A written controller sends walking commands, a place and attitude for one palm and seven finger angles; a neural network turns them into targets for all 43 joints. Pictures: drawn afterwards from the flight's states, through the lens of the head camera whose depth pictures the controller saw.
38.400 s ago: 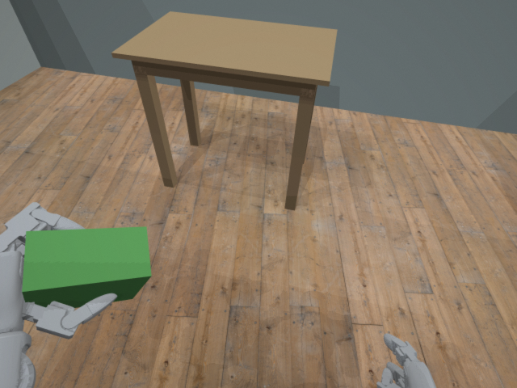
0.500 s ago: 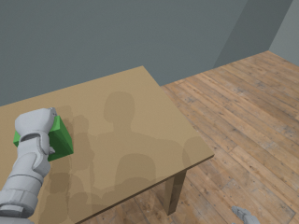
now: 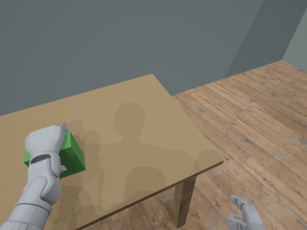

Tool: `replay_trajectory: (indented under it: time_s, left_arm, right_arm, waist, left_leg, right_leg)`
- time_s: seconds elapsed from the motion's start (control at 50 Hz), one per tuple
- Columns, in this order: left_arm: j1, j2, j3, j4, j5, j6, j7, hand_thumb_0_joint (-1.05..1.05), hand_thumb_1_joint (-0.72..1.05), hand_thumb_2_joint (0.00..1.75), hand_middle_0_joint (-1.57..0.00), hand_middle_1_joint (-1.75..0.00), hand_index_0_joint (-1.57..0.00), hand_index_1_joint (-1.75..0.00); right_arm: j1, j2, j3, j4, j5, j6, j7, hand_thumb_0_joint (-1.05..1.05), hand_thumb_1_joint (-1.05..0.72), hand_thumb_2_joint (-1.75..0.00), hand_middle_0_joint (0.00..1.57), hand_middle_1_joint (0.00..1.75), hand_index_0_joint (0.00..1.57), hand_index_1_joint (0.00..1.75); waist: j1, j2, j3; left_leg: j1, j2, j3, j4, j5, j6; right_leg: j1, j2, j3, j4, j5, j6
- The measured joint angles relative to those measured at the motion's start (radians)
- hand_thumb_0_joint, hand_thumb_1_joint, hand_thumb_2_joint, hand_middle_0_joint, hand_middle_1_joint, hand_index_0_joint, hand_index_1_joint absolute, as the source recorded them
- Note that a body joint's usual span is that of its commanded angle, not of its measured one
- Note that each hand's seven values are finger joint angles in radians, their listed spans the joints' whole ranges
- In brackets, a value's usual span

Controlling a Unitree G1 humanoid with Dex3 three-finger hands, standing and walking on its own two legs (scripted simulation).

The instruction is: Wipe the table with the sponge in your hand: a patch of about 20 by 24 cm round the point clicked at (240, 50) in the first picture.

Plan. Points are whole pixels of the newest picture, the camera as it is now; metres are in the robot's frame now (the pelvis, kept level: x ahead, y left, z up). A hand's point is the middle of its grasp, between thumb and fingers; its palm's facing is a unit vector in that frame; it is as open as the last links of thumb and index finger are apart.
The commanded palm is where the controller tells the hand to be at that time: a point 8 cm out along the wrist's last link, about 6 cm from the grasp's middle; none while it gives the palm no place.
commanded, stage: wipe back along the first lane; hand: left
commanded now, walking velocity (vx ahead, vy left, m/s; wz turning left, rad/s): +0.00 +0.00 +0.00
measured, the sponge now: (60, 161) +0.29 +0.31 +0.02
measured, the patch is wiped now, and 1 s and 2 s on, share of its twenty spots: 1.00 1.00 1.00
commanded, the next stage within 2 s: lift the sponge slowly off the table in 0.86 s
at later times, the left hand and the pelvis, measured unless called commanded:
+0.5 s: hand (59, 165) +0.25 +0.28 +0.06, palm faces +0.03 -0.06 -1.00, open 10.2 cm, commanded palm +0.20 +0.26 +0.09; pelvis +0.00 -0.01 +0.00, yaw -1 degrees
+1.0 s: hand (56, 187) +0.19 +0.26 +0.06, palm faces +0.05 -0.10 -0.99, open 10.2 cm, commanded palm +0.15 +0.25 +0.10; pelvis -0.01 -0.02 +0.00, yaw -1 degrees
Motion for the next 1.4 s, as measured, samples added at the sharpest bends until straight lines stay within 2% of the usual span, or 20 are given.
replay_trajectory:
  time_s: [0.32,0.56,0.86,1.0,1.2,1.4]
  left_arm:
    - [0.125,-0.031,-0.017,-0.151,0.009,0.045,0.004,0.00,-0.49,1.07,-0.67,-1.38,-0.70,-1.37]
    - [0.237,-0.046,-0.023,-0.267,0.002,0.072,0.010,0.01,-0.49,1.07,-0.67,-1.38,-0.69,-1.37]
    - [0.408,-0.053,-0.010,-0.426,-0.022,0.070,0.025,0.01,-0.49,1.07,-0.67,-1.38,-0.69,-1.37]
    - [0.426,-0.055,-0.019,-0.440,-0.016,0.074,0.017,0.00,-0.49,1.07,-0.67,-1.38,-0.69,-1.37]
    - [0.374,-0.048,-0.025,-0.401,-0.016,0.066,-0.018,0.00,-0.50,1.07,-0.68,-1.38,-0.70,-1.36]
    - [0.379,-0.037,-0.021,-0.422,-0.029,0.050,-0.031,0.00,-0.50,1.07,-0.69,-1.36,-0.72,-1.34]
  right_arm:
    - [-0.020,-0.004,-0.001,-0.004,-0.007,-0.018,0.007,0.01,-0.90,-0.90,0.20,0.30,0.20,0.30]
    - [-0.033,0.000,0.000,-0.002,-0.008,-0.026,0.012,0.01,-0.90,-0.90,0.20,0.30,0.20,0.30]
    - [-0.055,0.004,-0.001,-0.003,-0.011,-0.032,0.017,0.01,-0.90,-0.90,0.20,0.30,0.20,0.30]
    - [-0.061,0.004,-0.001,-0.004,-0.013,-0.041,0.009,0.01,-0.90,-0.90,0.20,0.30,0.20,0.30]
    - [-0.056,0.010,0.000,0.010,-0.022,-0.059,-0.009,0.01,-0.90,-0.90,0.20,0.30,0.20,0.30]
    - [-0.051,0.009,-0.002,0.018,-0.028,-0.075,-0.012,0.01,-0.90,-0.90,0.20,0.30,0.20,0.30]
  waist:
    - [0.015,0.010,0.005]
    - [0.018,0.015,0.005]
    - [0.027,0.017,0.006]
    - [0.030,0.019,0.014]
    - [0.037,0.018,0.030]
    - [0.041,0.020,0.043]
  left_leg:
    - [0.024,0.003,0.003,0.000,-0.006,-0.006]
    - [0.045,0.010,0.011,0.001,-0.013,-0.013]
    - [0.071,0.023,0.020,0.006,-0.016,-0.023]
    - [0.078,0.025,0.016,0.006,-0.009,-0.025]
    - [0.089,0.025,0.011,-0.005,0.006,-0.027]
    - [0.107,0.025,0.011,-0.015,0.012,-0.027]
  right_leg:
    - [0.018,0.002,0.004,0.009,-0.008,-0.006]
    - [0.032,0.009,0.013,0.020,-0.015,-0.013]
    - [0.052,0.021,0.022,0.029,-0.015,-0.022]
    - [0.060,0.023,0.018,0.029,-0.009,-0.024]
    - [0.069,0.023,0.013,0.023,0.002,-0.027]
    - [0.088,0.023,0.014,0.013,0.008,-0.027]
